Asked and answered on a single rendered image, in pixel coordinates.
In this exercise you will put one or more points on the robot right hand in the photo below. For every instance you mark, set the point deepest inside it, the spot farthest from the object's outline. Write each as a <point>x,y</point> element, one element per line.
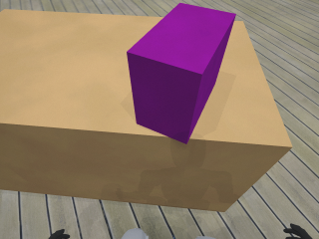
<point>297,230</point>

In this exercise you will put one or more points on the pedestal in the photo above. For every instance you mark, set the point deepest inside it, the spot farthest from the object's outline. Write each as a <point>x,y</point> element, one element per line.
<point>68,124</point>

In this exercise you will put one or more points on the left robot thigh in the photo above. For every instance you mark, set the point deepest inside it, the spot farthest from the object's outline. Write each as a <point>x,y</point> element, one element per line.
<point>135,234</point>

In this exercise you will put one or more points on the carton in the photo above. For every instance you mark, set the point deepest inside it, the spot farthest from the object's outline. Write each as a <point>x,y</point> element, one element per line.
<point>174,66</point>

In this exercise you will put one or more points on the robot left hand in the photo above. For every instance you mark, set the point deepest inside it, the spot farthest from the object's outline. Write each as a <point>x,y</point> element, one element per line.
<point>59,234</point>

